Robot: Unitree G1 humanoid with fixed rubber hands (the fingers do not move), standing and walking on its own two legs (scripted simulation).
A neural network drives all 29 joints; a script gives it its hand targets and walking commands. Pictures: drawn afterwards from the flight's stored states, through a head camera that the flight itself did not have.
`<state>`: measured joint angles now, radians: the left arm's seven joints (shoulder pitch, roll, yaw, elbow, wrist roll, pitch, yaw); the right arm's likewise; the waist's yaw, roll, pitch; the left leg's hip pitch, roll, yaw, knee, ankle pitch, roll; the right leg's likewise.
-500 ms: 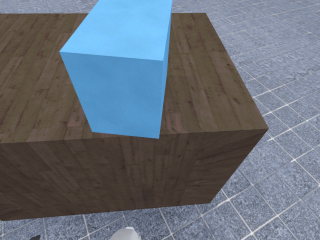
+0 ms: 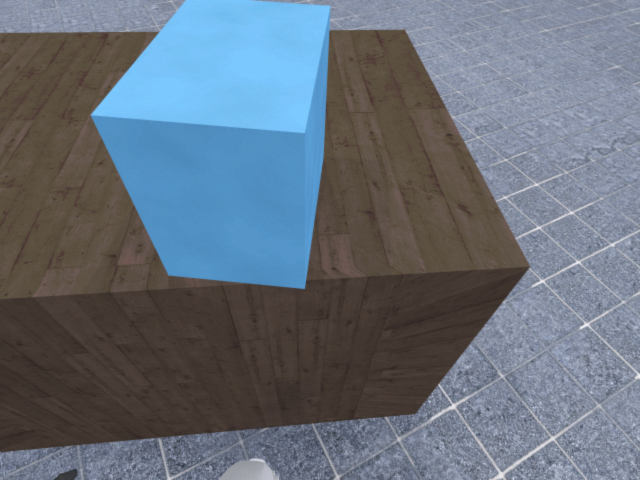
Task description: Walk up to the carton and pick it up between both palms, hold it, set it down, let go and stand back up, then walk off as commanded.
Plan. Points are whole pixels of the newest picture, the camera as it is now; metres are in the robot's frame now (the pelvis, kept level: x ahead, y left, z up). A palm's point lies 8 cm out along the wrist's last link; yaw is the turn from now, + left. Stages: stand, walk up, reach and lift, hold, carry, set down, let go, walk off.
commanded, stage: walk up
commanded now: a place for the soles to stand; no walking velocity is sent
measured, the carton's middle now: (247, 143) +0.51 +0.11 +0.14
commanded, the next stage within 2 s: none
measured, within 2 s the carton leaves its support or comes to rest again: neither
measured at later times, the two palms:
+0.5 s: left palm out of the picture +0.09 +0.31 -0.09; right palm out of the picture +0.08 -0.33 -0.09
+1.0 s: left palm out of the picture +0.08 +0.31 -0.09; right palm out of the picture +0.08 -0.33 -0.09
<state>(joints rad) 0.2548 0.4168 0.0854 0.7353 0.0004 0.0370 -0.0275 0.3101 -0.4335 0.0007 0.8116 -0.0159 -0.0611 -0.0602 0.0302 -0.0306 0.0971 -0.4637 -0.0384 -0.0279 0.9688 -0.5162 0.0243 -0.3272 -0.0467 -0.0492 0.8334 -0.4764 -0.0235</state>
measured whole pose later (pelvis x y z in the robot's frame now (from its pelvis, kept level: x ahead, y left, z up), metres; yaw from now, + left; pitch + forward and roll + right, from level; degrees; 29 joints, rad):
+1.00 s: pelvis +0.00 -0.01 +0.00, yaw +2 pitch -2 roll +1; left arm 0.22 0.41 0.07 0.74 0.00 0.03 -0.02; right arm 0.28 -0.43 0.00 0.82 -0.02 -0.08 -0.06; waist 0.01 -0.03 0.13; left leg -0.41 -0.02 -0.04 0.87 -0.42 0.00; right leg -0.33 -0.08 -0.09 0.85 -0.48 -0.02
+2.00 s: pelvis -0.01 -0.03 +0.00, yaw +5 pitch -3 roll +1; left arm 0.22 0.41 0.07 0.74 0.00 0.03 -0.03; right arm 0.26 -0.43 0.00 0.83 -0.02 -0.07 -0.06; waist 0.00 -0.04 0.14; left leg -0.38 -0.01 -0.05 0.81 -0.38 -0.01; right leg -0.32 -0.06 -0.09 0.86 -0.50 -0.03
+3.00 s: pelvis -0.05 -0.06 -0.01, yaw +5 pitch -4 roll +2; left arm 0.21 0.43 0.08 0.75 0.00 0.03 -0.03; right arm 0.26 -0.43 0.00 0.83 -0.02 -0.06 -0.06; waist 0.02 -0.04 0.15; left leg -0.41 0.00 -0.05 0.81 -0.33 0.00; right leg -0.33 -0.05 -0.09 0.87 -0.47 -0.04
